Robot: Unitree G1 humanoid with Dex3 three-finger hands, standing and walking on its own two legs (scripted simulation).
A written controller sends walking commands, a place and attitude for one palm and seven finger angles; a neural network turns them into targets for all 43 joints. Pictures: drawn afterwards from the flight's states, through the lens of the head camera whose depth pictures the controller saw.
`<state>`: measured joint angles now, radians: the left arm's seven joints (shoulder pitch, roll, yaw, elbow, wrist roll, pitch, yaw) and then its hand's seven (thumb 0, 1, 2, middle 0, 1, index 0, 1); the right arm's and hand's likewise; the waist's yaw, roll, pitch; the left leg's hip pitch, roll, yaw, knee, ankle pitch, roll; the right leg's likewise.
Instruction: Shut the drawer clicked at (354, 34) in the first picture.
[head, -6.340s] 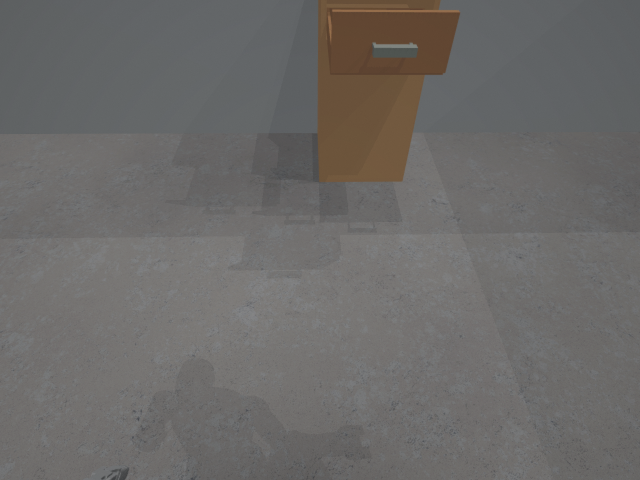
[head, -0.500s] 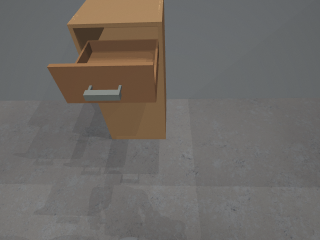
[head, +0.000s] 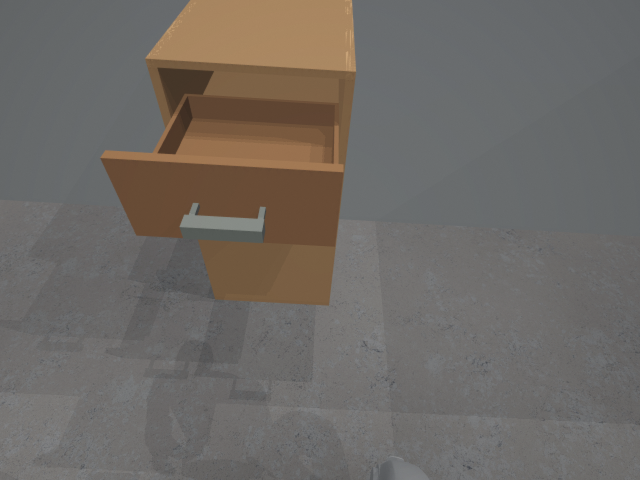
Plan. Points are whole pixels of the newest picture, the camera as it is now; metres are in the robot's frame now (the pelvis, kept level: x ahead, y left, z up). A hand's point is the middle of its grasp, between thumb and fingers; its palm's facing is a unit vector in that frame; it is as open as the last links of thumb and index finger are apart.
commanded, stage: take the last steps up to it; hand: left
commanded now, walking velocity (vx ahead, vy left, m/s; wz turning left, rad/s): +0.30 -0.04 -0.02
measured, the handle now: (226, 219) +0.50 +0.19 +0.01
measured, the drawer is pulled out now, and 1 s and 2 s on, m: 0.30 0.30 0.30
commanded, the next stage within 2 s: come to a stop and stand still in 0.40 s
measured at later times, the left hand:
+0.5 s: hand (227, 464) +0.18 +0.14 -0.17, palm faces +0.08 -0.98 -0.20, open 7.3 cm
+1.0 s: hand (231, 457) +0.19 +0.14 -0.18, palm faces +0.05 -0.96 -0.27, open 7.4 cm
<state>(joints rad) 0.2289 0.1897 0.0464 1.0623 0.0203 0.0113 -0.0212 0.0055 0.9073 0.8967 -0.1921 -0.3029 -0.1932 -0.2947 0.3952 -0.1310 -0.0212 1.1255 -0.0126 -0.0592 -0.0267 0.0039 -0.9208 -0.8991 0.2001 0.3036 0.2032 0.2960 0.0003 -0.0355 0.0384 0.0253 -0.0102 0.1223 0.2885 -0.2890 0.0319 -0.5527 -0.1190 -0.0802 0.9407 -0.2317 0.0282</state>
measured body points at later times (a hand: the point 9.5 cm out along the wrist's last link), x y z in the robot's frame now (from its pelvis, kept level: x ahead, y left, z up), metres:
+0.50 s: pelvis +0.16 -0.04 +0.00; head +0.17 -0.04 +0.45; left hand +0.17 +0.19 -0.16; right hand +0.22 -0.28 -0.15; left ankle +0.22 +0.09 -0.71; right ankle +0.17 -0.14 -0.74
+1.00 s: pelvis +0.15 -0.06 -0.02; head +0.16 -0.08 +0.43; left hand +0.19 +0.19 -0.16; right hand +0.23 -0.29 -0.17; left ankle +0.24 +0.08 -0.74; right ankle +0.14 -0.18 -0.74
